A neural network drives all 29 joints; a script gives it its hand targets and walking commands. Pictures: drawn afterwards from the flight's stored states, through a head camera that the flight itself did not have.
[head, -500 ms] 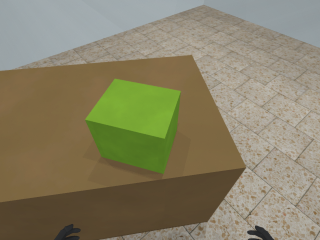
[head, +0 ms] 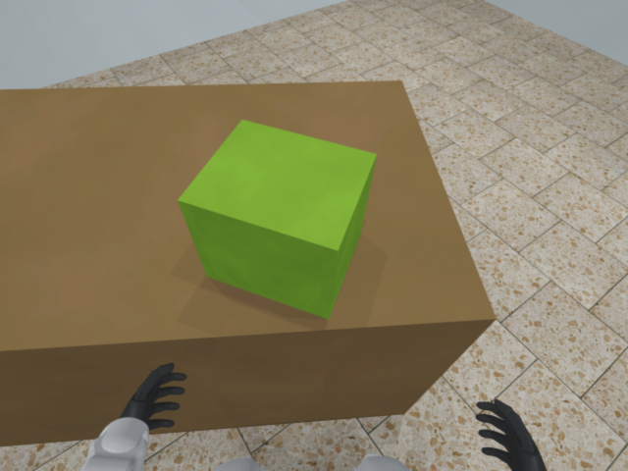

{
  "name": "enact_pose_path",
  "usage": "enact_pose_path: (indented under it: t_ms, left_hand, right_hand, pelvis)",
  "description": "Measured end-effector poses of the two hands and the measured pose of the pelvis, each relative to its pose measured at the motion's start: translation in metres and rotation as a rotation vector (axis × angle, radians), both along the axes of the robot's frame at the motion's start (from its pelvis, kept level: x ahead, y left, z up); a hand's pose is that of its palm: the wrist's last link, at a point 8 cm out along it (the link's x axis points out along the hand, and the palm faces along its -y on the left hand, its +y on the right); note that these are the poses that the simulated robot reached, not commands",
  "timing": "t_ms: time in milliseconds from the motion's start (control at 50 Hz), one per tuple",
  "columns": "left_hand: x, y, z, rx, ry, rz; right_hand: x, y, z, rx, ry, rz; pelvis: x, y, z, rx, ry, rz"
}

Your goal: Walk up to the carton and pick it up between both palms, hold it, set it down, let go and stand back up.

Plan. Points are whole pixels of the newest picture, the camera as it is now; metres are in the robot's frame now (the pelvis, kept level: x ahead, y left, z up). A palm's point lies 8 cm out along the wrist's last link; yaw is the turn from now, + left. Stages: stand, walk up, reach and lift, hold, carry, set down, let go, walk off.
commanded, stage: reach and lift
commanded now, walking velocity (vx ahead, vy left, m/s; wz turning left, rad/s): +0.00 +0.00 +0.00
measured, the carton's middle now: (285, 220) +0.46 +0.05 +0.01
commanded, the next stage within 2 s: none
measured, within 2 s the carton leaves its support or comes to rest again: neither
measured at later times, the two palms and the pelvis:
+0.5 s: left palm (78, 400) +0.21 +0.29 -0.02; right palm (477, 442) +0.17 -0.18 -0.03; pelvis +0.04 +0.03 +0.03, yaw +0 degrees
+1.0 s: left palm (41, 396) +0.20 +0.31 +0.02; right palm (439, 413) +0.19 -0.13 +0.01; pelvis +0.05 +0.04 +0.02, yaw +2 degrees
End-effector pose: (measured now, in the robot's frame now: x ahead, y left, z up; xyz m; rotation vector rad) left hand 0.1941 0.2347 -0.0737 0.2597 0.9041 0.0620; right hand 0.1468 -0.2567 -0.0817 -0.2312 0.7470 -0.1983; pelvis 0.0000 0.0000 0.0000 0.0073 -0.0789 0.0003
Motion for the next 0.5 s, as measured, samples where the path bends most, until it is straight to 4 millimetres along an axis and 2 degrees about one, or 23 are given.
enact_pose_path:
  t_ms: [100,260,360,500]
  left_hand:
    - [0.006,0.002,0.009,-0.033,-0.037,0.002]
    - [0.008,0.034,0.030,-0.021,-0.102,0.010]
    - [0.010,0.047,0.043,-0.032,-0.151,-0.007]
    - [0.013,0.053,0.056,-0.077,-0.222,-0.035]
  right_hand:
    - [0.003,0.017,0.020,0.008,-0.028,-0.020]
    - [-0.002,0.042,0.037,0.033,-0.066,-0.071]
    - [0.006,0.058,0.044,0.061,-0.117,-0.088]
    - [0.022,0.076,0.054,0.082,-0.191,-0.106]
  pelvis:
    - [0.009,-0.002,0.010,-0.003,-0.022,0.006]
    - [0.023,0.008,0.020,-0.013,-0.049,-0.001]
    - [0.030,0.018,0.023,-0.018,-0.057,-0.007]
    - [0.039,0.029,0.026,-0.023,-0.061,-0.006]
